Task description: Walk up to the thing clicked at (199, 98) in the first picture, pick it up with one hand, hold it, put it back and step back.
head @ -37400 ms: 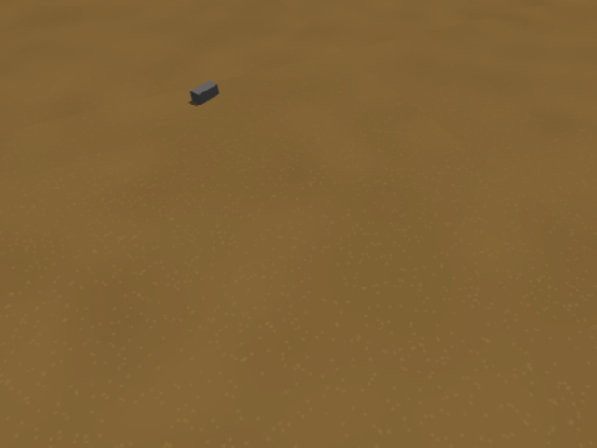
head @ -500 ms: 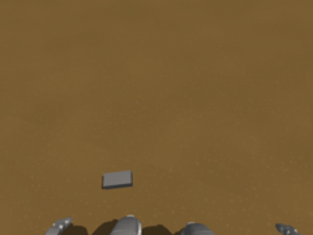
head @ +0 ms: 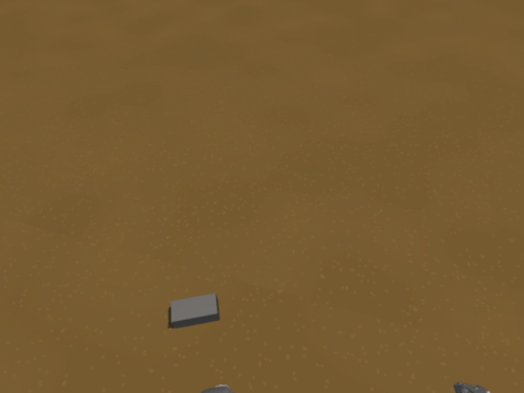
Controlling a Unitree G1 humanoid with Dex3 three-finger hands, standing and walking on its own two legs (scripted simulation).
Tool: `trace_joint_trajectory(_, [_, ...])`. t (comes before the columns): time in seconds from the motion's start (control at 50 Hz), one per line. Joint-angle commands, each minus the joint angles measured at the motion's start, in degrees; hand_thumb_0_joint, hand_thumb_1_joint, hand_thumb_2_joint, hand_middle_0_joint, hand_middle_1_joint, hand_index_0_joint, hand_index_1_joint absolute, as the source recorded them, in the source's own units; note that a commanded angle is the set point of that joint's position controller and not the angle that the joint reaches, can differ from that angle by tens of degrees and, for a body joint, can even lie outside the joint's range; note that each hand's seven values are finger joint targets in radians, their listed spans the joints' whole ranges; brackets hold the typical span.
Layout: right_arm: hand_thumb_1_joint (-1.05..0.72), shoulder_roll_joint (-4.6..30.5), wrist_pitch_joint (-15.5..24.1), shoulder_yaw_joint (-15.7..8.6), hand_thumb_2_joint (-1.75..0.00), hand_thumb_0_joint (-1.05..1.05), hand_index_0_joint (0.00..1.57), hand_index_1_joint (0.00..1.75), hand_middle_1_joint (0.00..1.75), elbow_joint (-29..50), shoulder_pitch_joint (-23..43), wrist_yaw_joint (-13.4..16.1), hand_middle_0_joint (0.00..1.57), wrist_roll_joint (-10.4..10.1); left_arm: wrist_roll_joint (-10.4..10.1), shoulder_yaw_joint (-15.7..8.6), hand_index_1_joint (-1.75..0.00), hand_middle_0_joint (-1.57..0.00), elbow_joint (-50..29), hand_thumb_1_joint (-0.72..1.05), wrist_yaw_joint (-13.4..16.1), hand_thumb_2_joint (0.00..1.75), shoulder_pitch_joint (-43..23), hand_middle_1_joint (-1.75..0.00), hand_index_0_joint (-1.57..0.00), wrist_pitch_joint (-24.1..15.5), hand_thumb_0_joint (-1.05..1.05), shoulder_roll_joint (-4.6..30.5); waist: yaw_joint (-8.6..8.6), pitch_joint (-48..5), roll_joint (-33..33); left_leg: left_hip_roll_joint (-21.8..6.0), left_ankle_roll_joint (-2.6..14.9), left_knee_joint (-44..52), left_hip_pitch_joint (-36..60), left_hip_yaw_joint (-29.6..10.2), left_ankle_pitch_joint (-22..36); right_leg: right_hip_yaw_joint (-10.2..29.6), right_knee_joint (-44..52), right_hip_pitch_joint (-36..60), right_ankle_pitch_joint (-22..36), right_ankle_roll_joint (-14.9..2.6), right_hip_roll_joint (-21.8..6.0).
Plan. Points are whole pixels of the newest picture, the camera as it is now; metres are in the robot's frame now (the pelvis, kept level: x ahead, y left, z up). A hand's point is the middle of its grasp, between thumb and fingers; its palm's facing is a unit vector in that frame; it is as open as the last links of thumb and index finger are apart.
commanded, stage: walk up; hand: left
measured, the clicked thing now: (195, 310) +0.52 +0.27 -0.72
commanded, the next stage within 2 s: stand in 2.00 s
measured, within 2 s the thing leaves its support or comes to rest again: neither
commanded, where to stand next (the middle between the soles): +0.17 -0.01 m, yaw +6 degrees
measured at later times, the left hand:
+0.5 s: hand out of the picture +0.11 +0.30 -0.15, palm faces +0.00 -0.95 -0.32, open 7.4 cm
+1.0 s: hand out of the picture +0.11 +0.26 -0.13, palm faces +0.05 -0.90 -0.44, open 7.4 cm
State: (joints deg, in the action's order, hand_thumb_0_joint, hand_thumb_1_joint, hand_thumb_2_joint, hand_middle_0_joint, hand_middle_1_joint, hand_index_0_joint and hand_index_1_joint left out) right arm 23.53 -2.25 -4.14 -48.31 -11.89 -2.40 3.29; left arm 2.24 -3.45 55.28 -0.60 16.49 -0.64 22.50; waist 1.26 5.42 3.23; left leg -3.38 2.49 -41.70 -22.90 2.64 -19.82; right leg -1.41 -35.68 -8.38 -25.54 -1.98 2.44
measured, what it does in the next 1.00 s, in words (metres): steps on the spot: left foot, then right foot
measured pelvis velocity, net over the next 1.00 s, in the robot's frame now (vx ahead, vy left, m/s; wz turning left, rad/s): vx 0.05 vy -0.02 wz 0.08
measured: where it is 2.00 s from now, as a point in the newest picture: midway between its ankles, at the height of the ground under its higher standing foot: outside the picture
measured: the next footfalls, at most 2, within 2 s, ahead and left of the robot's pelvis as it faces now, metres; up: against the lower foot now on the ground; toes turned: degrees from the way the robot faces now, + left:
left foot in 0.34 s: +0.17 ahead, +0.16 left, +0.00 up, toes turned +5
right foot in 0.74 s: +0.15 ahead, -0.13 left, +0.00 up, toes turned +5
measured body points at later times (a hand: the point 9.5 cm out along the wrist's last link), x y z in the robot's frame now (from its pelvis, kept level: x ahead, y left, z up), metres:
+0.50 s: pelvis +0.07 +0.03 +0.01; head +0.10 +0.06 +0.45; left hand +0.11 +0.35 -0.13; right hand +0.15 -0.28 -0.09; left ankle +0.13 +0.16 -0.72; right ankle +0.02 -0.12 -0.64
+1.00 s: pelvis +0.05 -0.02 +0.00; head +0.10 -0.04 +0.44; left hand +0.10 +0.31 -0.10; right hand +0.15 -0.33 -0.14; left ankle +0.01 +0.12 -0.69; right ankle +0.13 -0.13 -0.72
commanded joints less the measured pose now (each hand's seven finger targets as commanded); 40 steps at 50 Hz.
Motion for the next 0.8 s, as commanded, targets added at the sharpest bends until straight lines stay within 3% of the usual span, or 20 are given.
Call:
trace_joint_trajectory(0.0, [-0.90, 11.8, 2.1, -3.2, -0.90, 0.00, 0.20, 0.30, 0.30, 7.1, 10.7, 1.3, 0.20, -1.3, 0.8, -6.1, -0.30, -0.20, -6.4, 0.90, 1.4, 0.90, 2.9, -0.30, -0.20, -2.2, 0.00, 21.5, -7.77, 12.2, -10.9, 3.2, -2.87, -15.2, -26.3, -11.5, -8.0, 43.8, 31.0, -6.0, -34.8, -12.46, -27.7])
trace_joint_trajectory(0.04, [-0.90, 13.3, 3.5, -3.7, -0.90, 0.00, 0.20, 0.30, 0.30, 4.1, 5.2, 0.0, 0.20, -2.8, -0.2, -5.0, -0.30, -0.20, -7.0, 0.90, 1.1, 0.90, -1.3, -0.30, -0.20, -3.8, 0.00, 16.7, -2.65, 16.1, -5.1, 2.7, -2.22, -15.7, -23.5, -13.4, -0.9, 29.8, 29.4, -3.7, -22.3, -10.16, -20.7])
trace_joint_trajectory(0.08, [-0.90, 11.2, 3.8, -3.5, -0.90, 0.00, 0.20, 0.30, 0.30, 1.6, -2.4, -0.4, 0.20, -3.0, -0.5, -5.1, -0.30, -0.20, -7.3, 0.90, 0.9, 0.90, -2.4, -0.30, -0.20, -4.5, 0.00, 16.0, 0.27, 9.9, -8.1, 5.3, -2.66, -15.9, -18.8, -11.3, 4.4, 16.0, 27.3, 1.3, -6.2, -6.18, -14.6])
trace_joint_trajectory(0.14, [-0.90, 11.5, 3.8, -3.4, -0.90, 0.00, 0.20, 0.30, 0.30, 1.2, -2.6, -1.0, 0.20, -3.3, -0.1, -5.1, -0.30, -0.20, -8.5, 0.90, 0.1, 0.90, -0.9, -0.30, -0.20, -4.3, 0.00, 15.2, -1.59, 8.0, -13.3, 3.2, -3.91, -12.4, -10.5, -7.4, 6.7, 10.6, 28.8, -6.0, -11.0, -7.03, -13.7])
trace_joint_trajectory(0.2, [-0.90, 10.9, 4.5, -2.9, -0.90, 0.00, 0.20, 0.30, 0.30, 1.5, -1.7, -0.6, 0.20, -2.8, -0.2, -4.8, -0.30, -0.20, -9.8, 0.90, -0.2, 0.90, -1.2, -0.30, -0.20, -3.2, 0.00, 14.9, -2.63, 7.0, -15.1, -0.1, -4.25, -0.8, -2.3, -3.8, 6.8, 4.9, 24.2, -8.0, -3.2, -7.22, -13.0])
trace_joint_trajectory(0.26, [-0.90, 9.2, 5.6, -2.5, -0.90, 0.00, 0.20, 0.30, 0.30, 1.3, 0.0, 0.6, 0.20, -2.5, -1.1, -3.8, -0.30, -0.20, -9.1, 0.90, -0.3, 0.90, 3.6, -0.30, -0.20, -1.9, 0.00, 14.5, -4.52, 2.2, -12.2, 2.6, -3.36, 7.2, 5.6, 0.8, 11.1, 2.5, 13.9, -4.0, 22.5, -7.41, -13.4])
trace_joint_trajectory(0.3, [-0.90, 9.7, 6.2, -3.0, -0.90, 0.00, 0.20, 0.30, 0.30, -1.3, -7.1, 2.3, 0.20, -2.3, -1.8, -3.2, -0.30, -0.20, -9.7, 0.90, -0.2, 0.90, 3.1, -0.30, -0.20, -1.0, 0.00, 13.8, -1.05, -2.7, -7.4, 5.3, -2.20, 14.7, 15.3, 3.2, 16.2, 0.9, 0.0, -2.2, 35.7, -5.53, -12.0])
trace_joint_trajectory(0.32, [-0.90, 12.0, 6.8, -3.9, -0.90, 0.00, 0.20, 0.30, 0.30, -2.6, -12.6, 3.3, 0.20, -2.2, -2.0, -2.4, -0.30, -0.20, -10.2, 0.90, -0.1, 0.90, 5.2, -0.30, -0.20, -0.7, 0.00, 11.4, 1.12, -6.5, -0.4, 4.9, -1.37, 16.4, 21.8, 2.7, 16.4, -0.9, -12.2, -3.8, 30.7, -3.36, -9.5])
trace_joint_trajectory(0.34, [-0.90, 16.3, 7.4, -5.0, -0.90, 0.00, 0.20, 0.30, 0.30, -2.5, -17.0, 3.8, 0.20, -1.9, -2.3, -1.7, -0.30, -0.20, -11.0, 0.90, 0.0, 0.90, 8.1, -0.30, -0.20, -0.5, 0.00, 8.3, 2.62, -10.0, 7.8, -4.4, 2.56, 16.4, 30.4, -10.7, 18.1, -1.7, -23.6, -13.4, 14.6, -0.70, -6.0])
trace_joint_trajectory(0.36, [-0.90, 20.0, 7.6, -5.2, -0.90, 0.00, 0.20, 0.30, 0.30, -1.1, -17.2, 4.2, 0.20, -1.8, -2.5, -1.5, -0.30, -0.20, -11.3, 0.90, 0.1, 0.90, 11.4, -0.30, -0.20, -0.2, 0.00, 7.2, 0.61, -12.5, 9.6, -19.2, 9.38, 16.9, 34.8, -35.6, 25.7, 3.9, -30.4, -22.7, -7.7, 0.46, 1.0])
trace_joint_trajectory(0.38, [-0.90, 21.3, 7.5, -5.9, -0.90, 0.00, 0.20, 0.30, 0.30, -0.7, -15.9, 4.1, 0.20, -3.7, -2.1, -2.7, -0.30, -0.20, -10.1, 0.90, 1.0, 0.90, 7.3, -0.30, -0.20, 0.7, 0.00, 13.0, 2.21, -13.1, 5.6, -23.3, 15.54, 20.9, 30.5, -43.1, 20.2, 7.6, -35.5, -23.0, -8.9, -0.74, -2.2])
trace_joint_trajectory(0.42, [-0.90, 17.3, 7.4, -4.6, -0.90, 0.00, 0.20, 0.30, 0.30, 0.9, -10.8, 4.4, 0.20, -3.5, -2.2, -2.8, -0.30, -0.20, -10.2, 0.90, 1.0, 0.90, 3.0, -0.30, -0.20, 1.1, 0.00, 14.6, 0.61, -5.9, -0.3, -17.3, 11.08, 21.9, 17.5, -28.7, 17.5, 12.2, -35.4, -19.9, -4.6, -0.94, -5.1])
trace_joint_trajectory(0.48, [-0.90, 14.6, 7.6, -2.9, -0.90, 0.00, 0.20, 0.30, 0.30, 1.8, -4.7, 4.7, 0.20, -3.3, -2.4, -2.9, -0.30, -0.20, -8.0, 0.90, 0.1, 0.90, 6.6, -0.30, -0.20, 2.0, 0.00, 12.5, -2.31, -0.9, 3.4, -11.1, 7.67, 21.3, 5.4, -12.9, 17.8, 8.4, -29.3, -15.9, 2.0, 0.03, -5.7])
trace_joint_trajectory(0.54, [-0.90, 12.9, 7.1, -1.8, -0.90, 0.00, 0.20, 0.30, 0.30, 2.7, -1.0, 4.5, 0.20, -2.4, -2.9, -2.3, -0.30, -0.20, -7.0, 0.90, -0.3, 0.90, 3.5, -0.30, -0.20, 2.2, 0.00, 9.8, -1.96, 0.0, 6.5, -8.5, 7.82, 20.9, 0.0, -7.8, 18.8, 5.5, -18.7, -11.6, 4.5, 1.73, -5.5])
trace_joint_trajectory(0.62, [-0.90, 14.3, 5.1, -1.8, -0.90, 0.00, 0.20, 0.30, 0.30, 3.3, 0.3, 4.0, 0.20, -2.6, -2.8, -2.7, -0.30, -0.20, -6.3, 0.90, 0.4, 0.90, 1.2, -0.30, -0.20, 1.6, 0.00, 10.3, -1.50, -3.3, 11.3, -10.9, 9.91, 14.9, 0.8, -9.0, 30.1, 0.6, -12.5, -8.9, 5.1, 2.77, -4.6])
trace_joint_trajectory(0.68, [-0.90, 13.9, 3.0, -1.9, -0.90, 0.00, 0.20, 0.30, 0.30, 4.0, 3.0, 3.9, 0.20, -3.4, -2.0, -3.2, -0.30, -0.20, -5.0, 0.90, 0.6, 0.90, 3.0, -0.30, -0.20, 1.5, 0.00, 11.2, -3.28, -7.0, 7.2, -8.5, 6.82, 7.3, -1.9, -8.5, 20.8, -1.0, -2.2, -2.4, 11.6, 1.40, -2.9])
trace_joint_trajectory(0.7, [-0.90, 12.0, 2.3, -1.3, -0.90, 0.00, 0.20, 0.30, 0.30, 3.8, 2.3, 3.9, 0.20, -3.8, -1.4, -3.7, -0.30, -0.20, -5.2, 0.90, 0.6, 0.90, 2.7, -0.30, -0.20, 1.1, 0.00, 12.0, -3.64, -7.1, 3.3, -6.2, 4.18, 2.6, -3.0, -7.6, 15.7, 1.0, 1.0, -1.6, 12.7, 0.42, -3.5])
trace_joint_trajectory(0.74, [-0.90, 7.0, 1.6, 0.0, -0.90, 0.00, 0.20, 0.30, 0.30, 4.3, 0.4, 4.4, 0.20, -4.2, -0.3, -4.8, -0.30, -0.20, -8.7, 0.90, 0.8, 0.90, -2.6, -0.30, -0.20, 0.4, 0.00, 18.6, -1.98, -4.0, -18.1, 7.3, -0.83, -16.1, -10.6, -2.8, -13.1, 28.7, 15.1, -7.4, 17.5, -7.41, -22.6])
trace_joint_trajectory(0.76, [-0.90, 10.1, 1.2, -1.2, -0.90, 0.00, 0.20, 0.30, 0.30, 3.5, 2.0, 5.3, 0.20, -3.8, -0.4, -5.0, -0.30, -0.20, -9.7, 0.90, 1.0, 0.90, -4.6, -0.30, -0.20, 0.3, 0.00, 20.4, -4.05, -4.8, -17.5, 6.7, -0.74, -24.1, -7.7, -8.7, -18.1, 32.1, 15.2, -11.6, 20.1, -14.10, -26.9])
trace_joint_trajectory(0.78, [-0.90, 11.6, 1.3, -1.7, -0.90, 0.00, 0.20, 0.30, 0.30, 2.6, 1.7, 5.4, 0.20, -3.5, -0.4, -4.8, -0.30, -0.20, -9.5, 0.90, 1.1, 0.90, -5.3, -0.30, -0.20, 0.3, 0.00, 19.3, -3.43, -3.7, -17.0, 6.2, -0.57, -26.4, -5.0, -10.0, -16.1, 31.6, 14.8, -15.5, 20.4, -14.15, -25.9])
